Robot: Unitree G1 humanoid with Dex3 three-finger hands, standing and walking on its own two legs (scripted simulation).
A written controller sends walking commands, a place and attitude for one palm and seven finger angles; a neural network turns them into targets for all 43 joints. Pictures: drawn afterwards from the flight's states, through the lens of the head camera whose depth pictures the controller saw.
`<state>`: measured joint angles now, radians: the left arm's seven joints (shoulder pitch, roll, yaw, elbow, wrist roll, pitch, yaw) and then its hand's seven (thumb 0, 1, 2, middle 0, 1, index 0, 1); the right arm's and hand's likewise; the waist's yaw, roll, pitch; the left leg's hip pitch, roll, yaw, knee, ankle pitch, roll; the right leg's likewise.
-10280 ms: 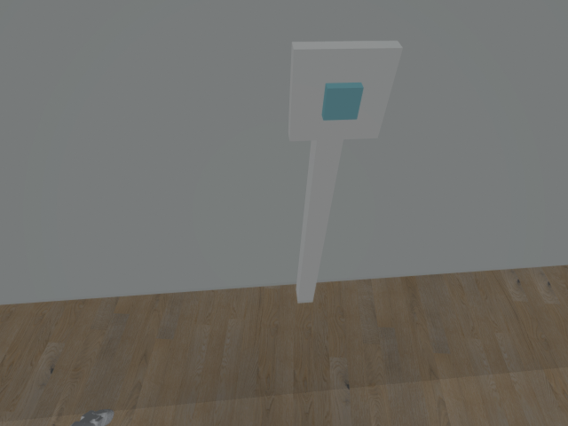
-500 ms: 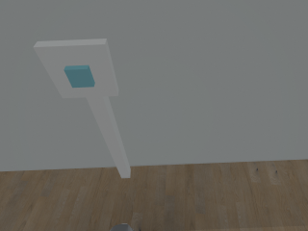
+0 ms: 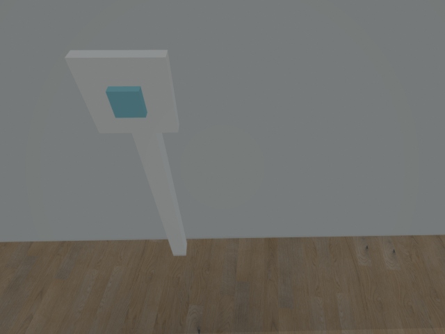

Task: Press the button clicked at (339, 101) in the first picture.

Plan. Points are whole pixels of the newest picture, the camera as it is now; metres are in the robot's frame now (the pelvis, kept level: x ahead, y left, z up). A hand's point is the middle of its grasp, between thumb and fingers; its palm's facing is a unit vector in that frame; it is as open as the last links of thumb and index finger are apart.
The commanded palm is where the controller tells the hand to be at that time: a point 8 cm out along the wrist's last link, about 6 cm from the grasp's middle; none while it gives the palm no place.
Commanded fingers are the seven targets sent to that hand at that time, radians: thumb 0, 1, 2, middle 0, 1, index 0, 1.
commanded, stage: come to a stop and stand still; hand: left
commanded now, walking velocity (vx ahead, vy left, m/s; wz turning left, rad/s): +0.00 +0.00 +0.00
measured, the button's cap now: (127, 101) +0.52 +0.24 +0.13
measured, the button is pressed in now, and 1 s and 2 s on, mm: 0 0 0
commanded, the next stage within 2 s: look again from close up in 0.38 s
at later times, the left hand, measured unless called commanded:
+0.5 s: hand out of the picture -0.03 +0.14 -0.17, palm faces +0.05 -0.99 -0.15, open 7.3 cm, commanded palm none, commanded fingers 0.00 0.90 0.90 -0.20 -0.30 -0.20 -0.30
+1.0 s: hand out of the picture +0.01 +0.21 -0.17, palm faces +0.01 -0.98 -0.22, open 7.3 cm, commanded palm none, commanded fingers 0.00 0.90 0.90 -0.20 -0.30 -0.20 -0.30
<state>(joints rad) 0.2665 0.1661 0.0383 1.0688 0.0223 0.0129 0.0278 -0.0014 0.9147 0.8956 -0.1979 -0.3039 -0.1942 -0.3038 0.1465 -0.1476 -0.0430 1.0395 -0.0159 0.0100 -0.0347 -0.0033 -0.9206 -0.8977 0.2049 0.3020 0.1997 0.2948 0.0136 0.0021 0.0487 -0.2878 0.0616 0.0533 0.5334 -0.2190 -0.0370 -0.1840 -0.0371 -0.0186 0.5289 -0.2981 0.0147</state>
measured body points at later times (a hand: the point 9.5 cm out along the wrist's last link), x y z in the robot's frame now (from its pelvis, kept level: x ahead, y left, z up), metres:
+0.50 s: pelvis -0.01 -0.01 +0.01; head +0.00 -0.01 +0.46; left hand -0.03 +0.19 -0.16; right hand -0.08 -0.22 -0.15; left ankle +0.04 +0.15 -0.73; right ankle -0.02 -0.12 -0.73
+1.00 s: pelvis +0.00 +0.03 +0.00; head +0.01 +0.03 +0.45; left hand +0.01 +0.26 -0.15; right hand +0.03 -0.20 -0.15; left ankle +0.02 +0.13 -0.73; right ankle -0.02 -0.12 -0.73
